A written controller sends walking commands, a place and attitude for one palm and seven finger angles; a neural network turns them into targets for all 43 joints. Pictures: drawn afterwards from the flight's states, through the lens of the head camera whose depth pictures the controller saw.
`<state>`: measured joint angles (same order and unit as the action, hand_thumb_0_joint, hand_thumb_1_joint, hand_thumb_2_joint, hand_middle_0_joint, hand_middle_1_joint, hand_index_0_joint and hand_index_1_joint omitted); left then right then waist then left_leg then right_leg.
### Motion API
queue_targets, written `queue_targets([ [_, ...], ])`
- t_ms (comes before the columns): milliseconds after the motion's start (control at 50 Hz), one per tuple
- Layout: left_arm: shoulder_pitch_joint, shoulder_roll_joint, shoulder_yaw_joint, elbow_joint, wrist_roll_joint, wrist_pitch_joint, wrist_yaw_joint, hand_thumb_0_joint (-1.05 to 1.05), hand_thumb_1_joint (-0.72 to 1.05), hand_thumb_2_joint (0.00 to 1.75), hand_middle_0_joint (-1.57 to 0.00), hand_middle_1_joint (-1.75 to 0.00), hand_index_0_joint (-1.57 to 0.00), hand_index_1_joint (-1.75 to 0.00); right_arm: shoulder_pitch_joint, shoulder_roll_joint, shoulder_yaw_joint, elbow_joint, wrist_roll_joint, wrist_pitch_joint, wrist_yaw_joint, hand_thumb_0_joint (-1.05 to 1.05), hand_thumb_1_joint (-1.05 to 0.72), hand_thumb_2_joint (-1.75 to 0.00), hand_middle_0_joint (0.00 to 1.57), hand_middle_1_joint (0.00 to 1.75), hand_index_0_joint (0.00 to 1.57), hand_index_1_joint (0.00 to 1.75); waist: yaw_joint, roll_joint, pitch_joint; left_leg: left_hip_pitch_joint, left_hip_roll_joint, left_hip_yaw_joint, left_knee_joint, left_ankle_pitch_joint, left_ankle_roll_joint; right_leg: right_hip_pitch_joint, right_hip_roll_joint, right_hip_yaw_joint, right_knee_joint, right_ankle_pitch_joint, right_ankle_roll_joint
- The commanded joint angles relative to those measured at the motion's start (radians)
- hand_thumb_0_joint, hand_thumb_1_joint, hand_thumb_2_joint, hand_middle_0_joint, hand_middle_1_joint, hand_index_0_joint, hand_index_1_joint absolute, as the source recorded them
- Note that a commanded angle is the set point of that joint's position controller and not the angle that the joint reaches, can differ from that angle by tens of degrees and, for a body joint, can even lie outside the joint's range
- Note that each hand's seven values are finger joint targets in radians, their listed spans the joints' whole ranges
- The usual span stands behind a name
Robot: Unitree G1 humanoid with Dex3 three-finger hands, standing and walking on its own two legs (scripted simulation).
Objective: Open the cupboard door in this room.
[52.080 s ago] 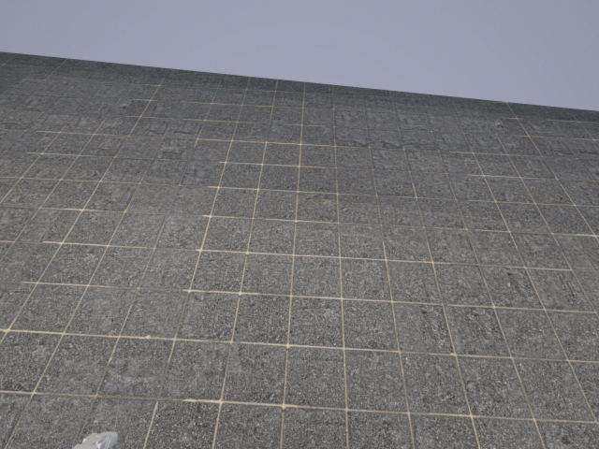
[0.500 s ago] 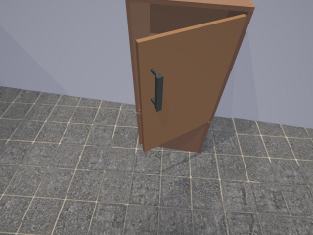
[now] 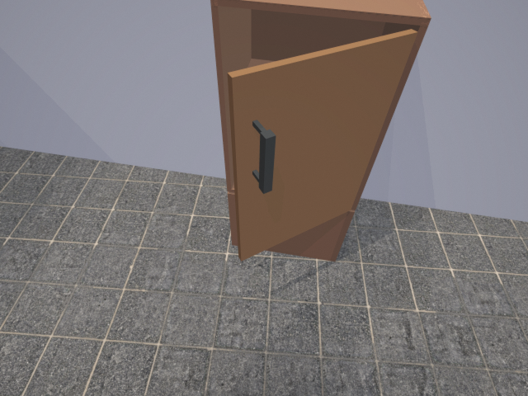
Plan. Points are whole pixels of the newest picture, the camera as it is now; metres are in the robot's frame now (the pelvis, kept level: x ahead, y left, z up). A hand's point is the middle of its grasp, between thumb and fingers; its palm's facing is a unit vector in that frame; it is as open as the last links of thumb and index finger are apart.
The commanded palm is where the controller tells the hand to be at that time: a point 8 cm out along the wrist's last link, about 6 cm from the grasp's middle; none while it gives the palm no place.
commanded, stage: walk to a spot facing it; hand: left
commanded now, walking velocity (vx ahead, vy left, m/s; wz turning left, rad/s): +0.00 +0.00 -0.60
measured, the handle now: (261, 157) +0.54 +0.04 +0.04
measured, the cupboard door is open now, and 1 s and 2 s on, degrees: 39 39 39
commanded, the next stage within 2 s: none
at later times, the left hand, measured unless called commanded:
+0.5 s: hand out of the picture +0.06 +0.16 -0.17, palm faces -0.19 -0.94 -0.30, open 7.4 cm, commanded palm none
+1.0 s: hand out of the picture +0.15 +0.16 -0.19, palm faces -0.45 -0.87 -0.21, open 7.4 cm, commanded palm none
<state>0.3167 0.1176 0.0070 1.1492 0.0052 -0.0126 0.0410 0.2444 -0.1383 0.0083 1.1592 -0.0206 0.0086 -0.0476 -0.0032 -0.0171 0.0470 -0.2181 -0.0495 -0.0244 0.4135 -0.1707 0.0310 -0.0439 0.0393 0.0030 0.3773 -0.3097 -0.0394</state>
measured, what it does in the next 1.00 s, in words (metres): steps on the spot, turning right: left foot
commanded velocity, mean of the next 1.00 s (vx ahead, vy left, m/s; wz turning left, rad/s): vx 0.00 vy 0.00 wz -0.60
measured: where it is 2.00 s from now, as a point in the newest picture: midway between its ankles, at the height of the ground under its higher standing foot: outside the picture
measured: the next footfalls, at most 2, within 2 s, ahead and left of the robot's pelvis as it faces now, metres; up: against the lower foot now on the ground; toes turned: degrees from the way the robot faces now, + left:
left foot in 0.92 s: +0.11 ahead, +0.09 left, +0.00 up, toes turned -31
right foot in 1.24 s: -0.05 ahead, -0.14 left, +0.00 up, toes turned -47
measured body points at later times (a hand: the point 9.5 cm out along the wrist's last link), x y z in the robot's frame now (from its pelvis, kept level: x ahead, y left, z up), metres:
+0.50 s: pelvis -0.03 -0.03 -0.02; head +0.01 -0.07 +0.43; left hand +0.07 +0.21 -0.15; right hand -0.03 -0.29 -0.18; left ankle +0.01 +0.10 -0.70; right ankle -0.06 -0.11 -0.74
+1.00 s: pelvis +0.00 +0.00 -0.01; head +0.06 +0.00 +0.43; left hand +0.18 +0.20 -0.17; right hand -0.02 -0.27 -0.13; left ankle +0.07 +0.11 -0.74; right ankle -0.08 -0.10 -0.69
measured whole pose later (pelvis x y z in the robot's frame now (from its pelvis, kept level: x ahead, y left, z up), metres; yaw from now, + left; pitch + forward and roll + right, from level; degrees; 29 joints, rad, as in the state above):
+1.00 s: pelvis +0.00 +0.00 -0.01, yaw -33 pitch +1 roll -1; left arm 0.23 0.25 0.10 0.93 0.03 0.06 -0.01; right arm 0.13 -0.17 -0.02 0.86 -0.03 0.01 -0.04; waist 0.04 -0.05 0.09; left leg -0.30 0.04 0.02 0.58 -0.30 -0.01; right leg -0.45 0.06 0.08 0.98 -0.51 0.03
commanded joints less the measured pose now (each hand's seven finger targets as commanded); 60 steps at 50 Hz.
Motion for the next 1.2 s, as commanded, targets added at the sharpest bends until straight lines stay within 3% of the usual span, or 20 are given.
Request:
queue_targets([
  [0,0.099,0.102,0.027,-0.015,0.002,0.006,0.008,0.00,0.90,0.90,-0.20,-0.30,-0.20,-0.30,0.067,-0.098,-0.023,-0.026,0.004,-0.007,-0.010,0.00,-0.90,-0.90,0.20,0.30,0.20,0.30,0.002,0.010,0.046,0.076,0.136,-0.081,-0.003,0.161,0.018,-0.149,-0.122,0.116,-0.056,0.221,-0.010],
  [140,0.049,0.137,0.072,-0.097,0.012,0.039,-0.011,0.00,0.90,0.90,-0.20,-0.30,-0.20,-0.30,0.038,-0.155,-0.069,-0.109,0.000,0.009,-0.018,0.00,-0.90,-0.90,0.20,0.30,0.20,0.30,-0.001,0.061,0.020,0.048,0.213,-0.092,0.018,0.024,0.041,-0.248,-0.082,0.160,0.081,0.176,-0.020],
  [260,-0.015,0.119,0.086,-0.173,0.018,0.054,-0.034,0.00,0.90,0.90,-0.20,-0.30,-0.20,-0.30,0.045,-0.213,-0.092,-0.174,-0.011,-0.003,-0.018,0.00,-0.90,-0.90,0.20,0.30,0.20,0.30,-0.007,0.165,-0.036,0.040,0.448,-0.214,-0.141,0.038,0.184,-0.367,-0.049,0.033,0.531,-0.253,0.025],
  [360,0.082,0.117,0.090,-0.172,0.019,0.051,-0.047,0.00,0.90,0.90,-0.20,-0.30,-0.20,-0.30,-0.057,-0.226,-0.099,-0.224,-0.010,0.006,-0.005,0.00,-0.90,-0.90,0.20,0.30,0.20,0.30,0.063,0.076,-0.050,-0.097,0.349,0.038,0.054,0.023,0.071,-0.158,-0.053,-0.041,0.224,-0.013,0.034],
  [380,0.098,0.170,0.099,-0.172,0.025,0.044,-0.042,0.00,0.90,0.90,-0.20,-0.30,-0.20,-0.30,-0.067,-0.200,-0.099,-0.240,-0.001,0.013,0.000,0.00,-0.90,-0.90,0.20,0.30,0.20,0.30,0.075,-0.065,-0.015,-0.186,0.256,0.110,0.215,-0.108,0.005,-0.117,-0.114,0.091,0.031,0.097,0.009],
  [400,0.082,0.302,0.120,-0.190,0.036,0.032,-0.029,0.00,0.90,0.90,-0.20,-0.30,-0.20,-0.30,-0.063,-0.127,-0.087,-0.272,0.005,0.018,0.015,0.00,-0.90,-0.90,0.20,0.30,0.20,0.30,0.067,-0.369,-0.005,-0.361,0.102,0.214,0.473,-0.365,-0.075,-0.090,-0.372,0.458,-0.125,0.189,-0.096],
  [420,0.088,0.324,0.120,-0.202,0.022,0.036,-0.025,0.00,0.90,0.90,-0.20,-0.30,-0.20,-0.30,-0.134,-0.162,-0.092,-0.289,0.000,0.023,0.020,0.00,-0.90,-0.90,0.20,0.30,0.20,0.30,0.103,-0.224,0.005,-0.354,0.093,0.088,0.628,-0.432,-0.069,-0.158,-0.412,0.494,-0.116,0.191,-0.177],
  [460,0.000,0.266,0.113,-0.213,0.021,0.030,-0.015,0.00,0.90,0.90,-0.20,-0.30,-0.20,-0.30,-0.157,-0.152,-0.099,-0.285,0.000,0.025,0.016,0.00,-0.90,-0.90,0.20,0.30,0.20,0.30,0.047,-0.147,0.027,-0.424,0.108,0.003,0.740,-0.303,-0.069,-0.112,-0.307,0.422,-0.033,0.385,-0.165],
  [520,0.005,0.246,0.111,-0.226,0.016,0.019,-0.008,0.00,0.90,0.90,-0.20,-0.30,-0.20,-0.30,-0.141,-0.137,-0.092,-0.279,0.002,0.021,0.015,0.00,-0.90,-0.90,0.20,0.30,0.20,0.30,0.044,-0.072,-0.077,-0.404,0.106,-0.002,0.728,-0.243,-0.085,0.013,-0.263,0.348,0.037,0.597,-0.151],
  [760,0.005,0.284,0.127,-0.268,0.026,0.028,-0.017,0.00,0.90,0.90,-0.20,-0.30,-0.20,-0.30,-0.204,-0.133,-0.083,-0.353,0.017,0.009,0.008,0.00,-0.90,-0.90,0.20,0.30,0.20,0.30,0.055,-0.107,-0.076,-0.276,0.048,-0.005,0.449,-0.280,-0.081,-0.038,-0.224,0.459,0.049,0.609,-0.173],
  [800,-0.031,0.283,0.128,-0.276,0.026,0.032,-0.016,0.00,0.90,0.90,-0.20,-0.30,-0.20,-0.30,-0.146,-0.137,-0.083,-0.347,0.022,0.002,0.004,0.00,-0.90,-0.90,0.20,0.30,0.20,0.30,0.023,-0.108,-0.095,-0.175,0.042,-0.004,0.304,-0.243,-0.076,-0.086,-0.209,0.469,0.087,0.621,-0.148],
  [840,-0.087,0.271,0.124,-0.294,0.014,0.037,-0.021,0.00,0.90,0.90,-0.20,-0.30,-0.20,-0.30,-0.041,-0.152,-0.083,-0.319,0.023,-0.009,-0.002,0.00,-0.90,-0.90,0.20,0.30,0.20,0.30,-0.028,-0.088,-0.119,0.047,0.049,-0.002,0.062,-0.079,-0.066,-0.214,-0.140,0.419,0.144,0.502,-0.076],
  [860,-0.080,0.225,0.114,-0.308,0.006,0.039,-0.026,0.00,0.90,0.90,-0.20,-0.30,-0.20,-0.30,-0.005,-0.219,-0.090,-0.312,0.014,-0.021,-0.007,0.00,-0.90,-0.90,0.20,0.30,0.20,0.30,-0.037,0.060,-0.134,0.205,0.208,-0.160,-0.067,-0.046,-0.015,-0.389,-0.041,0.332,0.232,0.244,-0.019],
  [880,-0.055,0.178,0.102,-0.328,0.003,0.038,-0.041,0.00,0.90,0.90,-0.20,-0.30,-0.20,-0.30,0.017,-0.312,-0.105,-0.326,0.000,-0.023,-0.009,0.00,-0.90,-0.90,0.20,0.30,0.20,0.30,-0.024,0.329,-0.135,0.262,0.480,-0.420,-0.130,0.116,0.112,-0.542,0.063,0.136,0.456,-0.284,0.048],
  [900,-0.076,0.210,0.103,-0.351,0.015,0.033,-0.045,0.00,0.90,0.90,-0.20,-0.30,-0.20,-0.30,0.017,-0.323,-0.102,-0.351,-0.003,-0.012,-0.011,0.00,-0.90,-0.90,0.20,0.30,0.20,0.30,-0.022,0.215,-0.082,0.134,0.570,-0.447,-0.109,0.138,0.192,-0.536,-0.003,0.082,0.609,-0.331,0.073],
  [920,-0.087,0.206,0.109,-0.330,0.030,0.036,-0.052,0.00,0.90,0.90,-0.20,-0.30,-0.20,-0.30,0.005,-0.291,-0.093,-0.346,-0.019,-0.016,-0.007,0.00,-0.90,-0.90,0.20,0.30,0.20,0.30,-0.018,0.145,-0.075,0.071,0.511,-0.387,-0.125,0.097,0.185,-0.530,-0.002,0.068,0.731,-0.300,0.078],
  [940,-0.107,0.204,0.112,-0.323,0.030,0.042,-0.058,0.00,0.90,0.90,-0.20,-0.30,-0.20,-0.30,-0.024,-0.278,-0.085,-0.350,-0.017,-0.015,-0.007,0.00,-0.90,-0.90,0.20,0.30,0.20,0.30,-0.001,0.235,-0.027,0.010,0.446,-0.291,-0.120,0.120,0.149,-0.538,-0.031,0.068,0.790,-0.236,0.089],
  [1000,-0.114,0.187,0.104,-0.319,0.020,0.050,-0.079,0.00,0.90,0.90,-0.20,-0.30,-0.20,-0.30,-0.064,-0.236,-0.072,-0.362,-0.013,-0.015,-0.009,0.00,-0.90,-0.90,0.20,0.30,0.20,0.30,0.019,0.221,-0.042,0.054,0.337,-0.054,-0.064,0.307,0.100,-0.525,-0.064,-0.005,0.747,-0.141,0.104],
  [1100,-0.184,0.167,0.081,-0.334,0.017,0.043,-0.081,0.00,0.90,0.90,-0.20,-0.30,-0.20,-0.30,0.048,-0.263,-0.092,-0.314,-0.013,-0.011,0.001,0.00,-0.90,-0.90,0.20,0.30,0.20,0.30,-0.035,0.220,-0.083,0.113,0.354,0.040,0.009,0.435,0.090,-0.388,-0.043,-0.087,0.433,-0.138,0.082],
  [1180,-0.096,0.193,0.090,-0.304,0.015,0.035,-0.077,0.00,0.90,0.90,-0.20,-0.30,-0.20,-0.30,0.018,-0.280,-0.102,-0.316,-0.005,-0.001,0.012,0.00,-0.90,-0.90,0.20,0.30,0.20,0.30,0.026,0.197,-0.087,-0.006,0.343,0.095,0.142,0.266,0.018,-0.152,-0.030,-0.106,0.151,0.069,0.046],
])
